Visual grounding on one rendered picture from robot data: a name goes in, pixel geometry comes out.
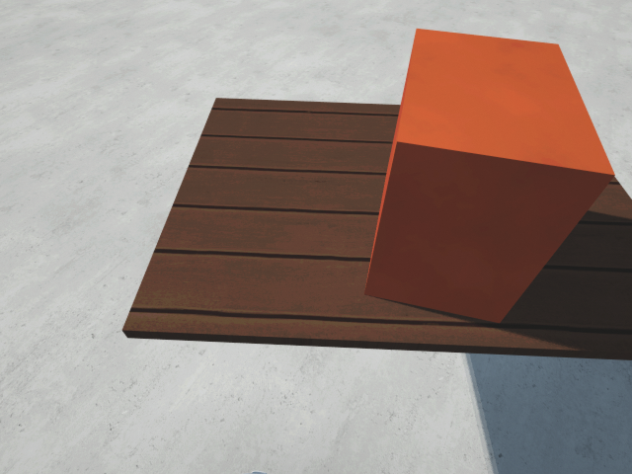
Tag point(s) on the table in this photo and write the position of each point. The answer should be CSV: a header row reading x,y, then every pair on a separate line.
x,y
270,236

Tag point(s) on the carton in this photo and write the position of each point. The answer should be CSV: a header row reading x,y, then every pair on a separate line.
x,y
494,161

